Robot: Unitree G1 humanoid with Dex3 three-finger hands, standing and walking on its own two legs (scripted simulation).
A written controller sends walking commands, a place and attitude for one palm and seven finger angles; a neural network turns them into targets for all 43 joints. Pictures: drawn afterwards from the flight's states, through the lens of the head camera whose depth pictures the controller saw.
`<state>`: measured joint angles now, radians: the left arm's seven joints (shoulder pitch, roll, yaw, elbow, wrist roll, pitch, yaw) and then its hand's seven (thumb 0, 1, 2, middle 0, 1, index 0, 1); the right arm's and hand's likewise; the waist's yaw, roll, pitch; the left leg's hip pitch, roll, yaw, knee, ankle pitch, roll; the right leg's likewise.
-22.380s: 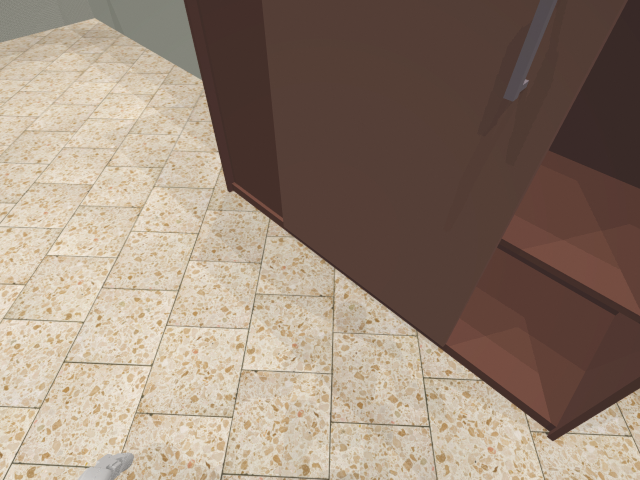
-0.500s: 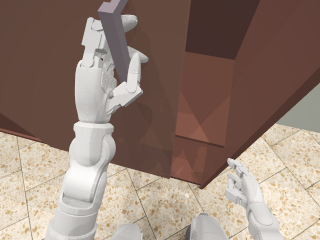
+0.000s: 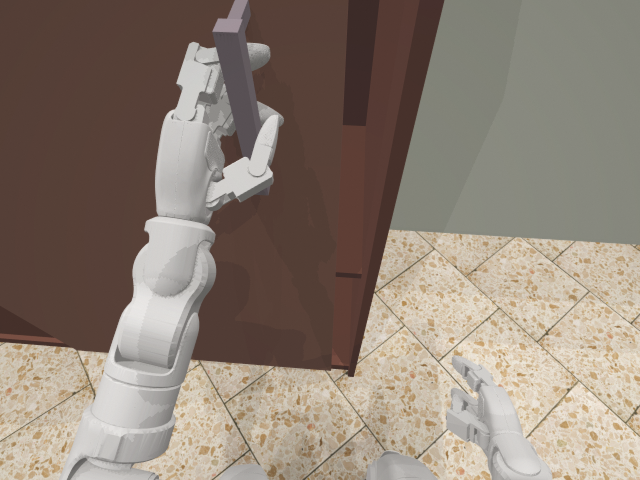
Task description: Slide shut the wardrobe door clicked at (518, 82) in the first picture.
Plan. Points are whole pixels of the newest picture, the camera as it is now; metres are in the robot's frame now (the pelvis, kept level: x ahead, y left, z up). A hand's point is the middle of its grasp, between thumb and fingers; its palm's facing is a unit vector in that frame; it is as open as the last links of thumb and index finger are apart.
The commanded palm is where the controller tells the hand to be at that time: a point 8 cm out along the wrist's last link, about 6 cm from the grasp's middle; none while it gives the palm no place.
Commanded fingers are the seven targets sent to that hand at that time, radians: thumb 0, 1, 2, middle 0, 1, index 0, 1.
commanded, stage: step sideways, sliding the door along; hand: left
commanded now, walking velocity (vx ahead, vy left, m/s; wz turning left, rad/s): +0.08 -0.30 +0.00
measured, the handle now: (252, 110) +0.39 +0.11 +0.24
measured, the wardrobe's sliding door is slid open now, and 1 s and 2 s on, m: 0.05 0.00 0.00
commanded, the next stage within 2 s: stop walking and hold the door there in 0.80 s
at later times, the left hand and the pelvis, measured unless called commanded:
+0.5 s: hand (344, 156) +0.35 +0.02 +0.23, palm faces +0.25 -0.97 -0.02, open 6.7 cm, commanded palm +0.32 +0.00 +0.24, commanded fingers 0.00 0.90 0.90 -0.45 -1.40 -0.45 -1.40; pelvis -0.06 -0.14 -0.01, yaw -1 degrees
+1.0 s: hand (344, 151) +0.36 +0.02 +0.23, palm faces +0.44 -0.89 -0.10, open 6.8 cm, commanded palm +0.32 +0.03 +0.22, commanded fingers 0.00 0.90 0.90 -0.45 -1.40 -0.45 -1.40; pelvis -0.02 -0.24 +0.00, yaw +3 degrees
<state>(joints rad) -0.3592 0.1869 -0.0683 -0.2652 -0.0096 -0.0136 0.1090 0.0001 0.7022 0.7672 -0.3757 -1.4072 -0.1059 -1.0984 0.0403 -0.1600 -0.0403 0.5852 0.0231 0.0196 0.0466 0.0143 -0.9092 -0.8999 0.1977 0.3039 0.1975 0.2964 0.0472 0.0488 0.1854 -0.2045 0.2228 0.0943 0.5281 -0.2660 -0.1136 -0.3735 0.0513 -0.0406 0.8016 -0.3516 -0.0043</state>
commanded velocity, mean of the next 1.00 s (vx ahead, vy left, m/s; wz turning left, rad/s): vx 0.15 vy -0.25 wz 0.01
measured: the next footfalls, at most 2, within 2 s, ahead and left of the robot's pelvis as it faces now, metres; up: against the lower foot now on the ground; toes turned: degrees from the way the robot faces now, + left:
right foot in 0.04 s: +0.04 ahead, -0.13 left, +0.00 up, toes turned -2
left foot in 0.22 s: +0.01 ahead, +0.09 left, +0.00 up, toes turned +5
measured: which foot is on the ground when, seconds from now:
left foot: down 0.00-0.06, up 0.08-0.20, down 0.22-0.74, up 0.76-0.90, down 0.92-1.00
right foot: up 0.00-0.02, down 0.04-0.24, up 0.26-0.46, down 0.48-0.92, up 0.94-1.00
